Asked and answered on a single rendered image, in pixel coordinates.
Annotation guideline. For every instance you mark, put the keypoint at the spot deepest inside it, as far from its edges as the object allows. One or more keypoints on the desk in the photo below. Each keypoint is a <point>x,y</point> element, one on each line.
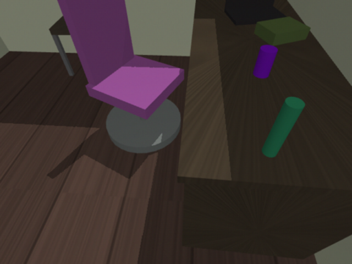
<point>235,198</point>

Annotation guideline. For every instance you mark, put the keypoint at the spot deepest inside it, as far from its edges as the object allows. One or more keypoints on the chair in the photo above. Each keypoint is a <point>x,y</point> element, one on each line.
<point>60,28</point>

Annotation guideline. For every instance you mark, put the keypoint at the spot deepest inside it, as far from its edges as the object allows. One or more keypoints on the office chair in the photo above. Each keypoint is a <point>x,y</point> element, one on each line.
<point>143,119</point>

